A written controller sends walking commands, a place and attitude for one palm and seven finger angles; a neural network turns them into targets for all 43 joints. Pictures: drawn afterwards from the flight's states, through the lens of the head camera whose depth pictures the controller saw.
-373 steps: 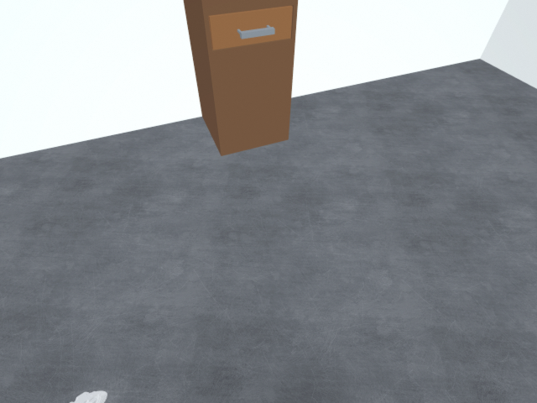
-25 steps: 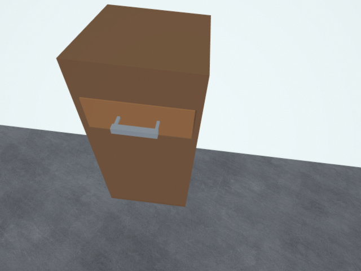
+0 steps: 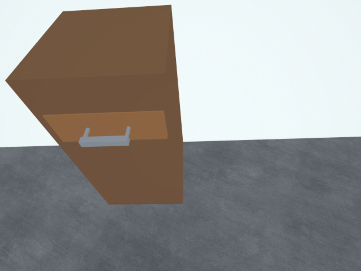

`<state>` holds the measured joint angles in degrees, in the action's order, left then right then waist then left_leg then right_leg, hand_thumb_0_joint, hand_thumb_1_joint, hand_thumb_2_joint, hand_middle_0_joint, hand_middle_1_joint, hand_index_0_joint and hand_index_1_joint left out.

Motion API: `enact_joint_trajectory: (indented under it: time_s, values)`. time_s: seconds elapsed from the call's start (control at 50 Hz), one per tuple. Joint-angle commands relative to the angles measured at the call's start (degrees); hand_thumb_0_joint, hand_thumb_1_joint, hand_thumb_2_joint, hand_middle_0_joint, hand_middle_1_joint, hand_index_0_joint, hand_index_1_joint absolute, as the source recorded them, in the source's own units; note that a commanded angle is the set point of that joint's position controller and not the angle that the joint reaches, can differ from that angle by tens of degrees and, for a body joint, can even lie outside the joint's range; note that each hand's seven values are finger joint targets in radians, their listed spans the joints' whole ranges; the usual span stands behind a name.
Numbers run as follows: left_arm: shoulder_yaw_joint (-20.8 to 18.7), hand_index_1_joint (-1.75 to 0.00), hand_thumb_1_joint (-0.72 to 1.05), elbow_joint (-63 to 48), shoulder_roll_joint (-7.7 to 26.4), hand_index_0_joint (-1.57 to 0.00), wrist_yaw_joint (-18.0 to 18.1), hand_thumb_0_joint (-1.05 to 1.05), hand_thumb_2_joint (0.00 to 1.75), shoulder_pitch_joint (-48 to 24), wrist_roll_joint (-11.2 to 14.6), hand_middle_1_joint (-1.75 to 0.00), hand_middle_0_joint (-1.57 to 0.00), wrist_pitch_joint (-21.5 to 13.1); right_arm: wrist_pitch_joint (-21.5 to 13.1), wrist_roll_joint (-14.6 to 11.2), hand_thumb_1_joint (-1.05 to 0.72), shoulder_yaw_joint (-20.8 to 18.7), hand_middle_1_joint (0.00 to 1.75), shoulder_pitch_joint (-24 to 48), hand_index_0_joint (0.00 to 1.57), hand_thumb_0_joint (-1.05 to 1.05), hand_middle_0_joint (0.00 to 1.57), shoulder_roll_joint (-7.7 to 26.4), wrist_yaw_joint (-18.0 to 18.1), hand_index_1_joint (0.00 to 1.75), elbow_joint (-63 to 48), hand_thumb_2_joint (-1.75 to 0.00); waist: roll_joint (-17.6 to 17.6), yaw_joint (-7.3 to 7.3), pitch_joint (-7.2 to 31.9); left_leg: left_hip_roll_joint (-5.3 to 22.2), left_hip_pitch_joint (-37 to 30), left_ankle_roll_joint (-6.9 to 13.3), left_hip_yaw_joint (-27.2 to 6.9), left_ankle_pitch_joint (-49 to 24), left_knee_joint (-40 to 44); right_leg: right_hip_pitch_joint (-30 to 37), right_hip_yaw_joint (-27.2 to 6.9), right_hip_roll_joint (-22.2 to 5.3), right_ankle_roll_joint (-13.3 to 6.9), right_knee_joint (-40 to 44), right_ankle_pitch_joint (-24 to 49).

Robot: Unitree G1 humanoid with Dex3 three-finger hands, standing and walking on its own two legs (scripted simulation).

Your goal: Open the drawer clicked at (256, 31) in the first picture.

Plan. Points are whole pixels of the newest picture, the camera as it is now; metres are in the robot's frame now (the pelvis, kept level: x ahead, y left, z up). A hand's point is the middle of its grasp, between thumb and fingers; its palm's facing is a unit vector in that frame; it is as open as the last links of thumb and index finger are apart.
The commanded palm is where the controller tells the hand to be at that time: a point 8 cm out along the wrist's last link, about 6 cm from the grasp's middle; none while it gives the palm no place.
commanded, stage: come to a stop and stand still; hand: left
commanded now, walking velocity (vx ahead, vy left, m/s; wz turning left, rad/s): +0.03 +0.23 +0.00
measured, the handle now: (106, 135) +0.52 +0.28 -0.08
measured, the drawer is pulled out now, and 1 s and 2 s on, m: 0.00 0.00 0.00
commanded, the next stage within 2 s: look again from close up in 1.16 s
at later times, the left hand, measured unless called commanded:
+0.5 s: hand out of the picture -0.04 +0.21 -0.15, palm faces +0.11 -0.96 -0.26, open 7.4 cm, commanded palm none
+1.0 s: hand out of the picture -0.01 +0.18 -0.16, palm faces +0.06 -0.98 -0.20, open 7.3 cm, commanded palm none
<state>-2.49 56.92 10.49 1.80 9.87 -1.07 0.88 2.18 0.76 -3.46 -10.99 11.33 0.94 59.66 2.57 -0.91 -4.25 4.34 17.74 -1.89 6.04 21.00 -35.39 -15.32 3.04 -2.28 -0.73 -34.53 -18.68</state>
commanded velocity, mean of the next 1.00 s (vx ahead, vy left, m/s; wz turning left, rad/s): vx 0.03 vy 0.01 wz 0.00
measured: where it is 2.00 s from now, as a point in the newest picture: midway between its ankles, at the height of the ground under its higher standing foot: outside the picture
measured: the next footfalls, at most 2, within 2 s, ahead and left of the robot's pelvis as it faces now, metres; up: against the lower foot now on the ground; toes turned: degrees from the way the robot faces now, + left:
left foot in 0.52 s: -0.01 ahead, +0.14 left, +0.00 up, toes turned +3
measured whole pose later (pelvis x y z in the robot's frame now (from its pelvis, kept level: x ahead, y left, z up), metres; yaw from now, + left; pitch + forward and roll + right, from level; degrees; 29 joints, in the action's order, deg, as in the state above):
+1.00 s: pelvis +0.00 +0.01 +0.01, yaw +1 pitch +0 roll +0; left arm -0.7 66.4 7.9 2.1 14.7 0.1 0.0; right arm -0.6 0.5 0.3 -16.8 6.8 2.8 66.8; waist 1.3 -0.4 -1.6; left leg 2.7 5.1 -2.3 0.7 17.7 -22.8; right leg -9.6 3.1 0.7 -1.6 -25.3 -15.8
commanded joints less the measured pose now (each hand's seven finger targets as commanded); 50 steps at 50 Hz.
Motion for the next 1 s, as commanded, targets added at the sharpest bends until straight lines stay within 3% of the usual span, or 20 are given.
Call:
enact_joint_trajectory:
  time_s: [0.0, 0.02, 0.06, 0.22, 0.34, 0.38, 0.42, 0.44, 0.46, 0.48, 0.5, 0.52, 0.54, 0.58, 0.64, 0.68, 0.72, 0.76, 0.84, 0.98]
  values:
    - [-1.86, -0.3, 0.9, -1.69, 10.96, -0.2, 0.66, 0.0, 0.9, 4.57, -0.21, -0.3, -0.2, -1.32, 0.92, 0.06, -0.9, -0.91, 0.3, -1.03, 0.2, 0.0, 0.2, 3.61, 0.13, 0.3, -3.53, -0.9, -15.07, 1.73, 4.26, -2.54, 6.49, 0.23, -8.16, 9.33, -19.73, 4.78, -16.92, -18.63, -9.25, 15.67, 36.55]
    - [-1.97, -0.3, 0.9, -2.3, 10.09, -0.2, 0.9, 0.0, 0.9, 2.77, -0.11, -0.3, -0.2, -1.09, 0.99, 0.05, -0.9, -1.12, 0.3, -2.59, 0.2, 0.0, 0.2, 3.79, -0.08, 0.3, -2.59, -0.9, -12.41, 0.98, 4.33, -2.42, 7.16, -0.02, -8.26, 6.44, -22.62, 5.39, -14.82, -17.58, -8.86, 15.27, 34.83]
    - [-2.12, -0.3, 0.9, -3.05, 9.79, -0.2, 0.83, 0.0, 0.9, 2.64, -0.05, -0.3, -0.2, -1.25, 1.01, 0.17, -0.9, -1.15, 0.3, -3.2, 0.2, 0.0, 0.2, 4.4, -0.53, 0.3, -2.2, -0.9, -11.7, 1.58, 3.61, -2.74, 8.94, -0.7, -8.4, 1.98, -25.51, 6.29, -12.07, -15.63, -7.58, 15.49, 31.96]
    - [-2.79, -0.3, 0.9, -2.23, 10.1, -0.2, 0.8, 0.0, 0.9, 6.58, -0.34, -0.3, -0.2, -1.33, 1.05, 0.41, -0.9, -1.1, 0.3, -1.4, 0.2, 0.0, 0.2, 4.79, -1.04, 0.3, -3.59, -0.9, -12.0, 3.83, 3.25, -2.08, 9.98, -1.74, -8.18, -0.12, -20.85, 8.83, -14.61, -16.74, -8.09, 19.15, 15.54]
    - [-2.95, -0.3, 0.9, -1.54, 11.0, -0.2, 0.01, 0.0, 0.9, 6.72, -0.88, -0.3, -0.2, -1.04, -0.05, 0.1, -0.9, -0.17, 0.3, -1.31, 0.2, 0.0, 0.2, 4.05, -1.17, 0.3, -4.16, -0.9, -14.0, 4.14, 3.42, -2.79, 2.87, -0.25, -5.13, 2.45, -6.94, 5.48, -15.33, -14.87, -8.37, 22.64, 2.63]
    - [-2.81, -0.3, 0.9, -0.71, 10.99, -0.2, -0.14, 0.0, 0.9, 6.26, -0.83, -0.3, -0.2, -0.99, -0.82, 0.04, -0.9, 0.33, 0.3, -3.04, 0.2, 0.0, 0.2, 3.31, -0.95, 0.3, -3.58, -0.9, -13.21, 3.44, 4.78, -3.51, -0.54, 0.35, -4.2, 1.68, -0.74, 5.84, -14.31, -13.41, -7.88, 22.25, 2.67]
    - [-2.4, -0.3, 0.9, 0.43, 9.9, -0.2, -0.21, 0.0, 0.9, 4.94, -0.43, -0.3, -0.2, -0.76, -1.36, 0.0, -0.9, 0.75, 0.3, -6.84, 0.2, 0.0, 0.2, 2.34, -0.51, 0.3, -1.69, -0.9, -13.38, 1.39, 4.8, -4.05, -8.99, 0.82, -2.79, -3.91, 8.4, 0.71, -11.88, -10.82, -5.65, 21.23, -2.2]
    - [-1.97, -0.3, 0.9, 0.77, 8.69, -0.2, -0.22, 0.0, 0.9, 4.03, -0.1, -0.3, -0.2, -0.6, -1.88, -0.02, -0.9, 1.12, 0.3, -9.46, 0.2, 0.0, 0.2, 2.2, -0.28, 0.3, -0.45, -0.9, -11.29, -0.02, 4.63, -3.74, -14.06, 1.09, -2.89, -7.11, 14.61, -2.74, -10.18, -8.91, -3.92, 19.28, -4.53]
    - [-1.24, -0.3, 0.9, 0.9, 6.62, -0.2, -0.31, 0.0, 0.9, 4.31, 0.38, -0.3, -0.2, -0.48, -2.52, 0.13, -0.9, 1.24, 0.3, -10.99, 0.2, 0.0, 0.2, 3.55, -0.03, 0.3, 0.38, -0.9, -5.54, -0.39, 4.32, -0.82, -16.31, 1.63, -6.18, -6.13, 18.02, -5.96, -7.79, -5.77, -2.21, 15.01, -5.81]
    - [-0.47, -0.3, 0.9, 1.28, 3.55, -0.2, -0.6, 0.0, 0.9, 6.02, 0.65, -0.3, -0.2, -0.5, -2.97, 0.71, -0.9, 0.95, 0.3, -10.63, 0.2, 0.0, 0.2, 6.05, 0.22, 0.3, 0.28, -0.9, 3.16, 0.21, 2.8, 6.21, -12.76, 4.08, -15.24, -1.03, 22.04, -7.29, -4.03, -1.97, -0.54, 9.28, -2.54]
    - [0.01, -0.3, 0.9, 1.08, 2.05, -0.2, -0.87, 0.0, 0.9, 6.49, 0.45, -0.3, -0.2, -0.68, -2.77, 0.7, -0.9, 0.88, 0.3, -8.71, 0.2, 0.0, 0.2, 8.66, 0.46, 0.3, -0.73, -0.9, 6.35, 0.97, 1.25, 11.56, -5.76, 6.39, -20.47, 5.77, 25.85, -5.08, 0.08, -0.4, 0.52, 5.69, -1.97]
    - [0.22, -0.3, 0.9, 1.68, 1.99, -0.2, -1.12, 0.0, 0.9, 5.54, 0.07, -0.3, -0.2, -0.38, -2.72, 0.66, -0.9, 0.9, 0.3, -5.84, 0.2, 0.0, 0.2, 8.72, 0.73, 0.3, -0.88, -0.9, 8.45, 1.42, -1.5, 12.76, -0.13, 7.61, -23.47, 11.44, 29.5, -3.82, 0.36, 0.05, 1.12, 2.13, -2.43]
    - [0.26, -0.3, 0.9, 2.84, 2.26, -0.2, -1.17, 0.0, 0.9, 5.2, -0.27, -0.3, -0.2, -0.02, -2.92, 0.55, -0.9, 1.38, 0.3, -4.08, 0.2, 0.0, 0.2, 7.38, 0.97, 0.3, -0.75, -0.9, 10.72, 1.51, -4.03, 11.11, 1.97, 7.5, -21.88, 12.13, 31.58, -3.01, -0.51, -0.55, 1.29, -1.02, -2.43]
    - [0.42, -0.3, 0.9, 4.44, 2.56, -0.2, -1.55, 0.0, 0.9, 7.0, -0.14, -0.3, -0.2, -0.22, -3.26, 0.36, -0.9, 1.96, 0.3, -3.41, 0.2, 0.0, 0.2, 5.71, 1.58, 0.3, -0.14, -0.9, 9.19, 1.99, -3.73, 8.77, -2.52, 7.5, -17.7, 1.01, 28.91, -4.67, -1.76, -0.83, 1.4, -3.17, -1.79]
    - [0.9, -0.3, 0.9, 5.7, 1.77, -0.2, -1.44, 0.0, 0.9, 7.37, 0.41, -0.3, -0.2, -0.77, -3.7, 0.23, -0.9, 1.96, 0.3, -5.62, 0.2, 0.0, 0.2, 4.65, 2.23, 0.3, 1.77, -0.9, 4.64, 1.43, -0.95, 8.32, -9.69, 7.93, -13.71, -24.96, 21.5, -3.27, -1.69, -1.23, 2.08, 2.27, -0.35]
    - [0.94, -0.3, 0.9, 6.94, 2.19, -0.2, -1.16, 0.0, 0.9, 9.15, 0.69, -0.3, -0.2, -1.26, -3.85, -0.06, -0.9, 1.8, 0.3, -7.3, 0.2, 0.0, 0.2, 4.62, 2.5, 0.3, 3.07, -0.9, 3.2, 1.61, 2.31, 6.11, -12.88, 6.12, -10.86, -36.06, 15.24, 1.8, -1.55, -1.34, 1.84, 10.97, 8.84]
    - [0.92, -0.3, 0.9, 8.26, 3.81, -0.2, -0.54, 0.0, 0.9, 11.15, 0.96, -0.3, -0.2, -1.76, -4.01, -0.53, -0.9, 1.9, 0.3, -8.34, 0.2, 0.0, 0.2, 3.18, 2.26, 0.3, 3.51, -0.9, 0.22, 1.28, 4.66, 3.2, -9.99, 3.61, -8.65, -31.14, 12.9, 9.54, -3.79, -4.04, 0.35, 12.32, 23.39]
    - [0.9, -0.3, 0.9, 8.77, 3.3, -0.2, -0.13, 0.0, 0.9, 11.03, 1.0, -0.3, -0.2, -2.11, -3.55, -0.38, -0.9, 2.13, 0.3, -8.66, 0.2, 0.0, 0.2, 2.16, 2.3, 0.3, 4.23, -0.9, -6.59, 1.0, 5.25, 2.16, -9.74, 2.21, -7.47, -25.28, 12.49, 10.35, -4.68, -4.61, -1.15, 10.99, 30.45]
    - [1.05, -0.3, 0.9, 8.48, 2.4, -0.2, 0.27, 0.0, 0.9, 9.41, 1.11, -0.3, -0.2, -1.85, -3.44, -0.26, -0.9, 2.62, 0.3, -9.4, 0.2, 0.0, 0.2, 0.89, 2.33, 0.3, 5.81, -0.9, -2.47, 1.01, 3.0, 2.15, -9.64, 2.01, -7.15, -23.13, 14.32, 9.14, -4.37, -4.01, -1.17, 11.43, 26.45]
    - [1.09, -0.3, 0.9, 8.19, 2.39, -0.2, 0.42, 0.0, 0.9, 9.25, 1.07, -0.3, -0.2, -1.84, -3.16, -0.19, -0.9, 2.77, 0.3, -10.19, 0.2, 0.0, 0.2, 0.04, 2.29, 0.3, 6.46, -0.9, -3.43, 0.99, 2.1, 1.98, -9.6, 1.91, -6.91, -20.23, 14.58, 8.77, -4.86, -4.02, -1.45, 12.77, 24.87]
